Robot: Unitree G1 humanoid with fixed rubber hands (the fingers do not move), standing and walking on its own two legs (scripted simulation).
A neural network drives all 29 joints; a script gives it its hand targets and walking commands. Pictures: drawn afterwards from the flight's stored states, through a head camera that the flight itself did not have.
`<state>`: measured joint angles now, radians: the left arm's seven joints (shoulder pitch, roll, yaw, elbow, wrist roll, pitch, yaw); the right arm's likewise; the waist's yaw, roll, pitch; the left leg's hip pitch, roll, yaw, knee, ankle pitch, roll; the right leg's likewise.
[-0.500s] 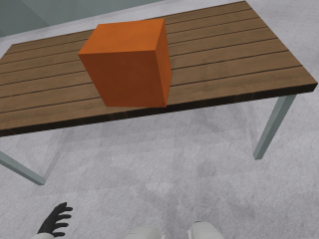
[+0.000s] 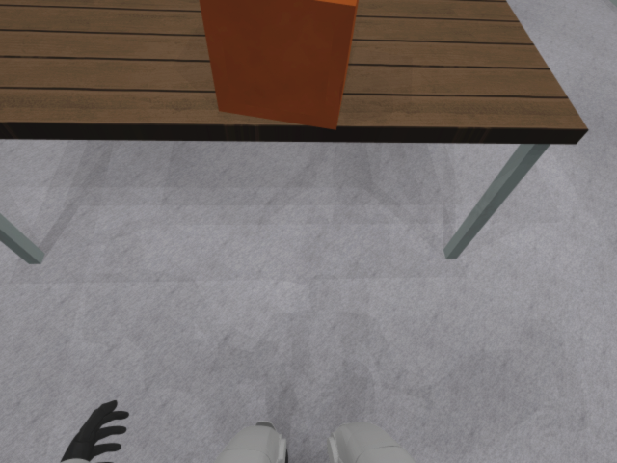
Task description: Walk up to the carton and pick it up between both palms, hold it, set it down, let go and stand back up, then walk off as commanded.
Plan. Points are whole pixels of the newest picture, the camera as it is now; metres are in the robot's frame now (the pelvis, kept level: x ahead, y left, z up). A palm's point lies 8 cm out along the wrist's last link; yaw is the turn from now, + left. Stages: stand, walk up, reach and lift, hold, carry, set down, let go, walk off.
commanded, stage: walk off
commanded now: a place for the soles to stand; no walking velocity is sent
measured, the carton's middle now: (286, 38) +0.84 +0.05 +0.03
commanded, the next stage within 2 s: none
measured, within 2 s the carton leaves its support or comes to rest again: neither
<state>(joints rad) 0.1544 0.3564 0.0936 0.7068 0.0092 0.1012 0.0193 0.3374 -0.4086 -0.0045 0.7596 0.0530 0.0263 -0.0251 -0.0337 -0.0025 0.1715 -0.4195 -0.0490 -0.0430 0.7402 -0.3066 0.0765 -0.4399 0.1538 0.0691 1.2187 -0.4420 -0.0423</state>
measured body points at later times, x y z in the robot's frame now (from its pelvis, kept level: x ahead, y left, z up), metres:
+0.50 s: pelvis -0.20 -0.05 -0.02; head -0.16 -0.10 +0.43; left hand -0.10 +0.27 -0.09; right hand -0.09 -0.36 -0.15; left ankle -0.15 +0.07 -0.62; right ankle -0.16 -0.17 -0.72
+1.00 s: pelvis -0.32 +0.03 -0.01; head -0.26 +0.06 +0.44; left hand -0.21 +0.34 -0.13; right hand -0.24 -0.28 -0.10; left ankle -0.33 +0.12 -0.72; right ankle -0.25 -0.11 -0.67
